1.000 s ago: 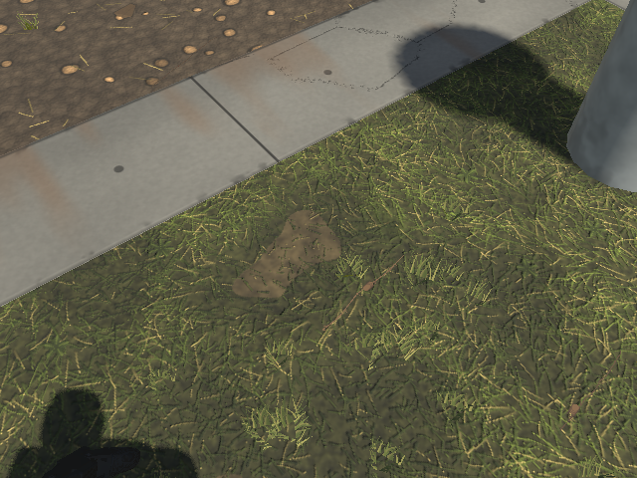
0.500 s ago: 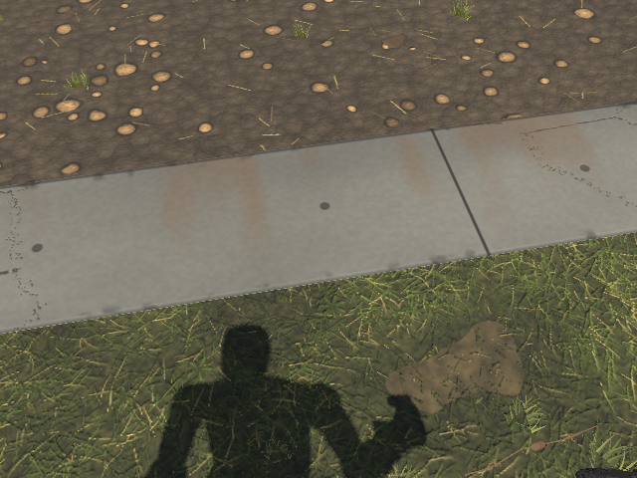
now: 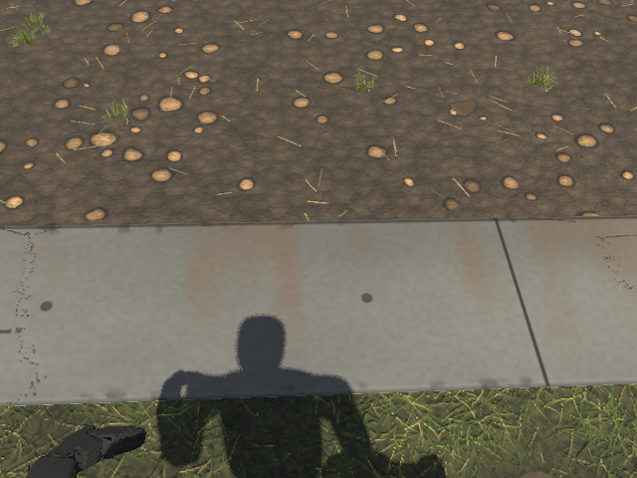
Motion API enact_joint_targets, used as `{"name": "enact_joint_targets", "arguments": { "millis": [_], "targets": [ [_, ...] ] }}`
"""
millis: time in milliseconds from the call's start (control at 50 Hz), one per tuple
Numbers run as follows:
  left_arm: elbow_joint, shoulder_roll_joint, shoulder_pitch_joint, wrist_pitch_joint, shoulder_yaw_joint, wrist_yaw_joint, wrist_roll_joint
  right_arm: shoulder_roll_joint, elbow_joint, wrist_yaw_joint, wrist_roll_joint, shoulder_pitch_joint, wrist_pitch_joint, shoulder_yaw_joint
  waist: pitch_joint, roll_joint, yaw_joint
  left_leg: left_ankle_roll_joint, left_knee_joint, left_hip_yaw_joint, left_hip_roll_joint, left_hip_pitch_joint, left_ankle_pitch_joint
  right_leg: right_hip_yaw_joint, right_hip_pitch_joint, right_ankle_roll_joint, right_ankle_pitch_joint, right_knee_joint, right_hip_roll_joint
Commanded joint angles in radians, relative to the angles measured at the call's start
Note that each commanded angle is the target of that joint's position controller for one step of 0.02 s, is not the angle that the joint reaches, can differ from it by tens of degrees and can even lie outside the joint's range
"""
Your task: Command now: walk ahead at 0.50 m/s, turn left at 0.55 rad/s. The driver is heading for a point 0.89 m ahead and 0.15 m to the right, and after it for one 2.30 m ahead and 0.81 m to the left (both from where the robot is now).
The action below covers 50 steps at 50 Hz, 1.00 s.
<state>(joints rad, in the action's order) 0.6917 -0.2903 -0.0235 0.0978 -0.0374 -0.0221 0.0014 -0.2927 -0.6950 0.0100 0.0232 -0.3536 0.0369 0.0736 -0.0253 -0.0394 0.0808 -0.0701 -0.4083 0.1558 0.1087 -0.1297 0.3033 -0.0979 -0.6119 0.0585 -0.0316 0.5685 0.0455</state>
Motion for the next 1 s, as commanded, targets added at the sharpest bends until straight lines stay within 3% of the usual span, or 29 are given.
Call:
{"name": "enact_joint_targets", "arguments": {
  "millis": [20,60,80,100,120,140,160,180,200,240,300,360,420,500,540,560,580,600,620,640,660,680,700,720,760,820,920,1000],
  "targets": [
    [-0.079,-0.116,0.055,0.024,-0.038,-0.008,-0.009,-0.154,0.042,0.008,0.003,-0.011,0.006,0.044,0.028,0.146,-0.028,-0.133,0.04,0.227,-0.248,-0.045,-0.169,0.019,0.146,-0.025,0.032,-0.056,-0.035],
    [-0.055,-0.125,-0.037,0.032,-0.05,-0.008,-0.005,-0.131,0.036,0.008,-0.003,-0.004,0.001,0.037,0.048,0.172,-0.075,-0.106,-0.036,0.233,-0.238,-0.022,-0.231,0.052,0.259,-0.066,0.078,-0.1,-0.04],
    [-0.039,-0.152,-0.125,0.037,-0.064,-0.003,0.007,-0.093,0.038,0.005,-0.008,-0.01,0.003,0.024,0.11,0.159,-0.115,-0.075,-0.158,0.194,-0.188,-0.042,-0.298,0.037,0.408,-0.104,0.081,-0.106,-0.01],
    [-0.029,-0.204,-0.27,0.039,-0.076,0.003,0.021,-0.043,0.056,0.004,-0.024,-0.024,0.005,0.003,0.248,0.045,-0.168,-0.034,-0.439,0.113,-0.126,-0.159,-0.151,-0.136,0.651,-0.17,0.086,-0.089,0.156],
    [0.027,-0.278,-0.362,0.026,-0.099,-0.007,0.024,-0.007,0.062,0.005,0.012,-0.17,0.015,-0.008,0.338,-0.32,-0.11,0.037,-0.754,0.004,0.003,-0.504,0.261,-0.622,0.919,-0.337,0.348,-0.217,0.338],
    [0.016,-0.182,-0.356,0.023,-0.078,-0.014,-0.01,-0.103,0.038,0.008,0.017,-0.143,0.018,0.006,0.264,-0.197,-0.141,0.048,-0.875,0.054,-0.053,-0.632,0.267,-0.708,0.901,-0.327,0.579,-0.273,0.342],
    [0.01,-0.131,-0.314,0.017,-0.063,-0.009,-0.012,-0.144,0.051,0.006,0.012,-0.021,0.018,0.017,0.144,-0.096,-0.166,0.049,-0.9,0.041,-0.085,-0.668,0.176,-0.554,0.794,-0.288,0.562,-0.281,0.304],
    [0.002,-0.121,-0.268,0.01,-0.055,-0.006,0.002,-0.136,0.067,0.008,0.0,0.051,0.018,0.014,0.088,-0.024,-0.152,0.048,-0.877,0.001,-0.117,-0.643,0.111,-0.439,0.685,-0.269,0.451,-0.29,0.263],
    [0.007,-0.105,-0.239,0.006,-0.049,-0.004,0.007,-0.122,0.081,0.005,-0.013,0.097,0.024,0.014,0.037,-0.011,-0.136,0.048,-0.818,-0.011,-0.145,-0.631,0.064,-0.363,0.599,-0.272,0.339,-0.308,0.231],
    [0.014,-0.08,-0.224,0.01,-0.038,0.0,0.012,-0.088,0.079,-0.005,-0.01,0.08,0.026,0.01,0.036,-0.06,-0.097,0.048,-0.732,-0.038,-0.186,-0.55,0.021,-0.262,0.519,-0.267,0.205,-0.345,0.182],
    [0.04,-0.113,-0.25,0.013,-0.046,0.005,-0.006,-0.046,0.089,-0.009,-0.017,0.122,0.024,-0.006,0.027,-0.056,-0.097,0.066,-0.589,-0.081,-0.204,-0.553,-0.012,-0.177,0.494,-0.294,0.087,-0.39,0.183],
    [0.059,-0.148,-0.271,0.004,-0.054,0.01,-0.012,-0.021,0.105,-0.017,-0.019,0.211,0.034,-0.022,0.015,-0.039,-0.125,0.075,-0.392,-0.107,-0.205,-0.519,-0.168,-0.087,0.482,-0.28,0.039,-0.414,0.164],
    [0.083,-0.163,-0.31,-0.006,-0.055,0.011,-0.022,-0.023,0.115,-0.028,-0.01,0.295,0.041,-0.025,0.001,-0.042,-0.155,0.08,-0.24,-0.136,-0.177,-0.442,-0.291,-0.024,0.473,-0.257,0.026,-0.41,0.148],
    [0.116,-0.18,-0.36,-0.024,-0.058,0.012,-0.031,-0.045,0.144,-0.044,-0.001,0.368,0.047,-0.018,-0.023,-0.051,-0.162,0.049,-0.142,-0.141,-0.157,-0.415,-0.264,-0.035,0.552,-0.234,0.012,-0.372,0.197],
    [0.123,-0.196,-0.347,-0.036,-0.063,0.017,-0.033,-0.071,0.135,-0.046,-0.005,0.321,0.05,-0.006,-0.001,-0.056,-0.115,0.018,-0.092,-0.161,-0.135,-0.317,-0.226,-0.022,0.579,-0.211,-0.111,-0.301,0.205],
    [0.123,-0.19,-0.338,-0.039,-0.06,0.02,-0.035,-0.099,0.106,-0.042,-0.012,0.23,0.049,0.011,0.054,-0.043,-0.062,-0.005,-0.06,-0.184,-0.111,-0.174,-0.227,0.017,0.566,-0.189,-0.251,-0.191,0.172],
    [0.118,-0.158,-0.34,-0.038,-0.046,0.023,-0.025,-0.147,0.066,-0.033,-0.017,0.082,0.047,0.035,0.153,-0.018,0.004,-0.038,-0.07,-0.156,-0.139,0.048,-0.235,0.064,0.485,-0.156,-0.264,0.001,0.121],
    [0.083,-0.077,-0.36,-0.031,-0.017,0.023,0.002,-0.229,0.049,-0.019,-0.037,-0.073,0.04,0.053,0.302,0.146,0.044,-0.126,-0.073,0.152,-0.381,0.366,-0.202,0.116,0.215,-0.101,0.062,0.356,0.033],
    [0.077,-0.03,-0.438,-0.012,0.0,0.022,-0.013,-0.254,0.04,-0.025,-0.032,-0.094,0.036,0.054,0.383,0.356,0.007,-0.233,0.062,0.533,-0.521,0.502,-0.008,0.044,-0.053,-0.076,0.619,0.595,-0.085],
    [0.081,-0.135,-0.37,-0.005,-0.028,0.017,-0.037,-0.167,0.039,-0.027,-0.02,-0.066,0.039,0.031,0.271,0.23,0.031,-0.198,0.094,0.478,-0.489,0.421,0.102,-0.027,-0.156,-0.081,0.589,0.692,-0.029],
    [0.062,-0.155,-0.302,-0.001,-0.036,0.013,-0.046,-0.136,0.039,-0.027,-0.015,-0.009,0.042,0.019,0.156,0.188,0.015,-0.163,0.114,0.327,-0.455,0.298,0.058,-0.012,-0.178,-0.09,0.492,0.678,0.01],
    [0.062,-0.141,-0.271,-0.004,-0.036,0.016,-0.037,-0.112,0.04,-0.029,-0.023,0.053,0.046,0.011,0.106,0.13,-0.017,-0.141,0.144,0.233,-0.412,0.186,-0.012,0.002,-0.139,-0.086,0.409,0.638,0.046],
    [0.064,-0.133,-0.267,-0.013,-0.04,0.017,-0.028,-0.084,0.039,-0.033,-0.029,0.096,0.053,0.004,0.063,0.136,-0.044,-0.132,0.179,0.157,-0.38,0.103,-0.091,-0.001,-0.105,-0.078,0.351,0.596,0.069],
    [0.072,-0.116,-0.291,-0.027,-0.041,0.016,-0.029,-0.071,0.033,-0.034,-0.035,0.121,0.061,0.002,0.054,0.155,-0.072,-0.125,0.211,0.096,-0.361,0.044,-0.143,-0.008,-0.051,-0.071,0.31,0.582,0.085],
    [0.08,-0.081,-0.306,-0.048,-0.038,0.017,-0.032,-0.069,0.013,-0.032,-0.037,0.134,0.078,0.006,0.038,0.14,-0.093,-0.13,0.253,0.007,-0.352,-0.01,-0.243,-0.011,-0.028,-0.055,0.259,0.566,0.085],
    [0.057,-0.067,-0.244,-0.058,-0.04,0.02,-0.027,-0.088,-0.022,-0.02,-0.045,0.116,0.086,0.016,0.003,0.098,-0.087,-0.128,0.276,-0.095,-0.351,0.001,-0.354,-0.04,-0.1,-0.037,0.137,0.473,0.076],
    [0.011,-0.037,-0.105,-0.048,-0.026,-0.007,-0.021,-0.118,-0.058,-0.004,-0.036,0.089,0.077,0.021,-0.038,0.078,-0.039,-0.088,0.297,-0.247,-0.327,0.039,-0.405,0.04,-0.071,-0.051,-0.076,0.2,0.055],
    [-0.057,-0.022,0.016,-0.047,-0.015,-0.032,-0.022,-0.143,-0.103,0.003,-0.022,0.011,0.049,0.029,-0.077,0.064,0.005,-0.08,0.248,-0.292,-0.373,0.191,-0.489,0.095,-0.132,-0.086,-0.021,0.086,0.043]
  ]
}}
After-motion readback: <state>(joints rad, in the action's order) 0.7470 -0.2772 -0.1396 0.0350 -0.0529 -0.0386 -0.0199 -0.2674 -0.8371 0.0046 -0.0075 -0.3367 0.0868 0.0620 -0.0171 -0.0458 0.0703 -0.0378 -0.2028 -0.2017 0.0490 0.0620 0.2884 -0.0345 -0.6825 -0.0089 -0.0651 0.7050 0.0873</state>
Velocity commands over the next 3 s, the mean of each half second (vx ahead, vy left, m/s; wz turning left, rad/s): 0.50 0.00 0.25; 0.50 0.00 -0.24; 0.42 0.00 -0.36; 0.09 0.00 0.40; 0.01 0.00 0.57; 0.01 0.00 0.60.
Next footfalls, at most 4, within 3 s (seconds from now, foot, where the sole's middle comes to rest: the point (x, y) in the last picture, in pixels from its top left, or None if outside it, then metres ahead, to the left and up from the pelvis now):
0.08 right None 0.23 -0.14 -0.78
0.58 left None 0.46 0.15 -0.78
1.14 right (327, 344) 0.76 -0.08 -0.78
1.58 left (265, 249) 1.05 0.06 -0.78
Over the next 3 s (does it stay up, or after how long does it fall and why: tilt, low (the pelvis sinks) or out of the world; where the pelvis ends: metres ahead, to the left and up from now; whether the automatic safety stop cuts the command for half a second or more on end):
stays up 0.94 -0.03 0.00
